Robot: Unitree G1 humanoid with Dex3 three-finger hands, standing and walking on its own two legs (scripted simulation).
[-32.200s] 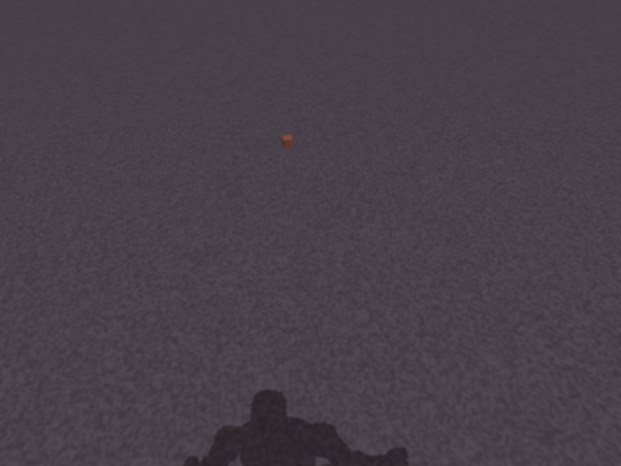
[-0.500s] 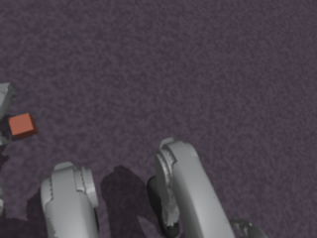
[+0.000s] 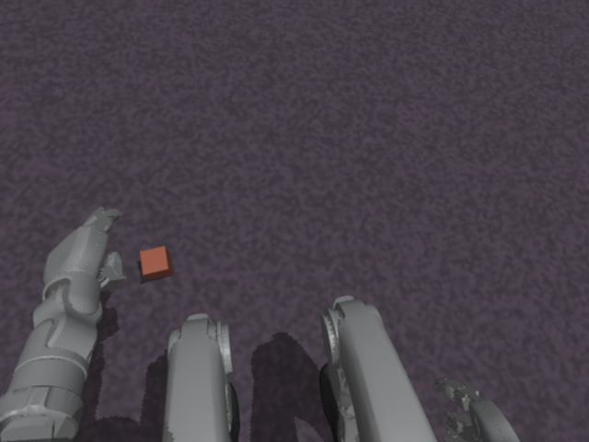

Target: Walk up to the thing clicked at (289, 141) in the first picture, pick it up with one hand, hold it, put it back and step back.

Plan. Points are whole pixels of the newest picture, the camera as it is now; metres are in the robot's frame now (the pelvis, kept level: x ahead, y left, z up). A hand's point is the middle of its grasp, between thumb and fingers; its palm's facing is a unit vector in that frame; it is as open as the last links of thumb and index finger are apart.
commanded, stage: home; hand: left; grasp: from above
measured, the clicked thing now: (157, 263) +0.47 +0.26 -0.41
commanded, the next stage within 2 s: none
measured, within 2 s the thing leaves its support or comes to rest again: neither
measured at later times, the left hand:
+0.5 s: hand (46, 364) +0.26 +0.21 +0.09, palm faces +0.09 -0.96 -0.28, open 7.4 cm
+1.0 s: hand out of the picture +0.22 +0.20 +0.23, palm faces +0.16 -0.97 -0.20, open 7.4 cm
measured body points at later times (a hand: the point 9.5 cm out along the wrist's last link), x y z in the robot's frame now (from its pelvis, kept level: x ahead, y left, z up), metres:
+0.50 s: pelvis +0.03 +0.00 +0.18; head +0.13 +0.03 +0.62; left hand +0.25 +0.26 +0.11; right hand +0.24 -0.21 +0.09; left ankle +0.07 +0.13 -0.40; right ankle +0.09 -0.12 -0.40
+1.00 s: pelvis +0.08 +0.01 +0.28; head +0.09 +0.01 +0.73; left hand +0.21 +0.25 +0.25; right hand +0.26 -0.22 +0.22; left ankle +0.07 +0.13 -0.40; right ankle +0.09 -0.12 -0.40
